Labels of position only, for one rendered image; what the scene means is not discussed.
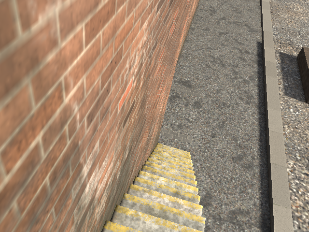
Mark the stairs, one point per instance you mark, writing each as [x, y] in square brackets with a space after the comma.
[162, 198]

